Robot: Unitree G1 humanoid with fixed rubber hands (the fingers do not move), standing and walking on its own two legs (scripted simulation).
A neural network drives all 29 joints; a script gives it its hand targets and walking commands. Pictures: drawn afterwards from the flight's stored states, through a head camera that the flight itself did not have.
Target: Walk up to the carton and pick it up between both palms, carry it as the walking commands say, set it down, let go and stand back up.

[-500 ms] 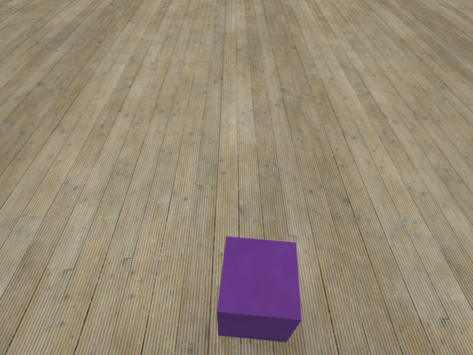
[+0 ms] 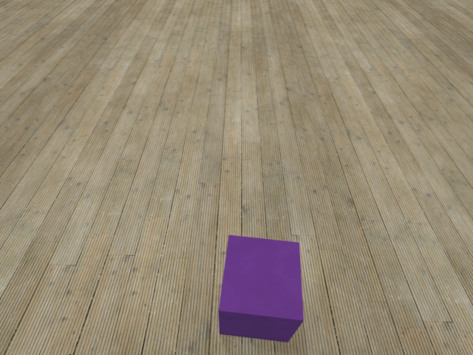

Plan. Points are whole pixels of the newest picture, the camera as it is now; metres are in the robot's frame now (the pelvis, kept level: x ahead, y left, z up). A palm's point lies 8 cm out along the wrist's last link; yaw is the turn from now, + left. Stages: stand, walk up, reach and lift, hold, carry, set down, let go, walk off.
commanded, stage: walk up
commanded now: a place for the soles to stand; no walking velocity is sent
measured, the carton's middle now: (258, 289) +0.48 -0.09 -0.62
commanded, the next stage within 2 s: reach and lift in 1.76 s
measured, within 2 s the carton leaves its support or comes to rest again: neither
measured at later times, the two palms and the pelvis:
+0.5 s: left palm out of the picture +0.08 +0.32 -0.11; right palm out of the picture +0.10 -0.31 -0.10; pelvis +0.00 +0.00 +0.00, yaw +0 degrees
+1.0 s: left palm out of the picture +0.06 +0.31 -0.10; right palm out of the picture +0.12 -0.30 -0.10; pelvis +0.00 +0.00 +0.01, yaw +2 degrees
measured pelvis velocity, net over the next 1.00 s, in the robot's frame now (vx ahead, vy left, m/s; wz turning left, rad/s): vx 0.00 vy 0.00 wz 0.04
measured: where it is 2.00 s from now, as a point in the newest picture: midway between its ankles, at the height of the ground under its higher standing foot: outside the picture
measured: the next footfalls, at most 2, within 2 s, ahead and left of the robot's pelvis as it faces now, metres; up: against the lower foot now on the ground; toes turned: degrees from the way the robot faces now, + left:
none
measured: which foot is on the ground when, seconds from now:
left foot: down 0.00-1.00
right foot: down 0.00-1.00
